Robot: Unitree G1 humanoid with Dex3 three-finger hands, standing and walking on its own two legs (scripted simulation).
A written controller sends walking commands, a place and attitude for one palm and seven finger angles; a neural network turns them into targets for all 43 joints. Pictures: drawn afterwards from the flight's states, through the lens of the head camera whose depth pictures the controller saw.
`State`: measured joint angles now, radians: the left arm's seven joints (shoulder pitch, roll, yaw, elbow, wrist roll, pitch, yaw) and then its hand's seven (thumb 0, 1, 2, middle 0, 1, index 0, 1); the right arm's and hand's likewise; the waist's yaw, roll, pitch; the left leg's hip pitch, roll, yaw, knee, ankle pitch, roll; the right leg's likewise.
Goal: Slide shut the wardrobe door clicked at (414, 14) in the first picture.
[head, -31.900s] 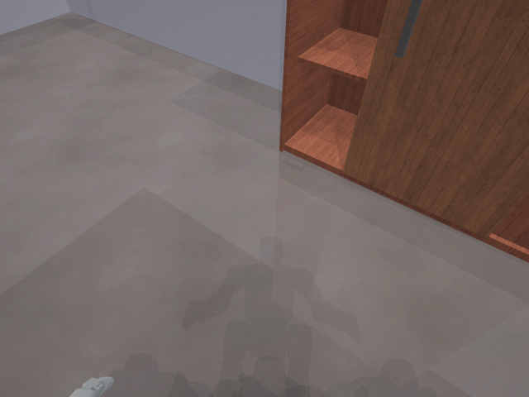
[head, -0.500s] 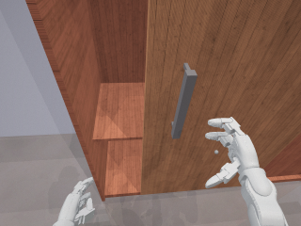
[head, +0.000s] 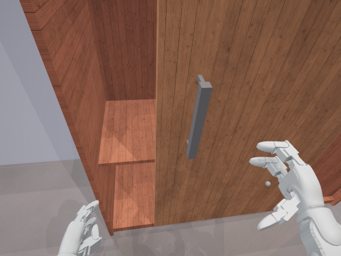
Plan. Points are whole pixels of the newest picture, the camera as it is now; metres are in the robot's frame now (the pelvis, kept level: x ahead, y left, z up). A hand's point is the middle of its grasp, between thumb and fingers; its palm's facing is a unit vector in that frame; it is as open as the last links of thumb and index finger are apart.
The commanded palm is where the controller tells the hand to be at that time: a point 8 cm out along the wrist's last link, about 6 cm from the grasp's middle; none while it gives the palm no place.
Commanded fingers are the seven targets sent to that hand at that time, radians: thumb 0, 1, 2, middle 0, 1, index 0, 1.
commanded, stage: draw the hand back to the body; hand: right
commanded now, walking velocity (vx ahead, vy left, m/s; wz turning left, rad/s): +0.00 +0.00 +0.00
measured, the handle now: (195, 120) +0.45 -0.06 +0.10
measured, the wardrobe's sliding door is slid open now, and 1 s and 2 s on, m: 0.22 0.22 0.22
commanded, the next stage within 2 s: step back with the hand held close in 1.12 s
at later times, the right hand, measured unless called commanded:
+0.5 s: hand (311, 187) +0.22 -0.25 +0.15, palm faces +0.33 +0.88 -0.35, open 11.2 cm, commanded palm +0.17 -0.29 +0.17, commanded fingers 0.00 -0.50 -0.71 0.21 0.53 0.21 0.53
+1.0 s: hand (332, 191) +0.20 -0.27 +0.17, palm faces +0.42 +0.83 -0.37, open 7.5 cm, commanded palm +0.15 -0.31 +0.18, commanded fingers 0.00 -0.90 -0.90 0.20 0.30 0.20 0.30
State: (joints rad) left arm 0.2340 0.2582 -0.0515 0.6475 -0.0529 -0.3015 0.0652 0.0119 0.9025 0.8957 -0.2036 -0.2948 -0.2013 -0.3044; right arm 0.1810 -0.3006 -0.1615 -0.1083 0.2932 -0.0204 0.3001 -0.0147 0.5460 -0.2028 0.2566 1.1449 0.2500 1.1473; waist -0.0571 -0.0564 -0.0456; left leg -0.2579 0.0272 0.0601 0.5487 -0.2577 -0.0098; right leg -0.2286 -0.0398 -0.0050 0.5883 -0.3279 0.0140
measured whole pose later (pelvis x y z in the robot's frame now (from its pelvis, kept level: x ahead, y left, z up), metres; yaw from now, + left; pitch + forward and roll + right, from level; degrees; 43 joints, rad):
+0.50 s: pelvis +0.01 -0.02 +0.01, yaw +2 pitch -5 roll +1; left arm 0.23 0.21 -0.02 0.68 0.02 -0.16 0.05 0.01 0.90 0.90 -0.21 -0.30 -0.20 -0.30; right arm 0.42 -0.34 -0.22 -0.33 0.06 -0.15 -0.09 0.00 -0.15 -0.54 0.24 0.73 0.23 0.74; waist -0.07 -0.05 0.01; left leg -0.13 0.03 0.02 0.40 -0.19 -0.03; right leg -0.10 -0.03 -0.04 0.47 -0.29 -0.01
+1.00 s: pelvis +0.01 -0.02 +0.01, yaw +2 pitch -5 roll +1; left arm 0.21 0.21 -0.01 0.67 0.02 -0.17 0.06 0.01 0.90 0.90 -0.20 -0.29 -0.20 -0.30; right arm 0.47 -0.35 -0.31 -0.39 0.06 -0.14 -0.10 0.01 -0.86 -0.88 0.21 0.32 0.21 0.32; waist -0.09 -0.05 0.01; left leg -0.11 0.03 0.02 0.40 -0.20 -0.03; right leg -0.08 -0.03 -0.05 0.47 -0.30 -0.01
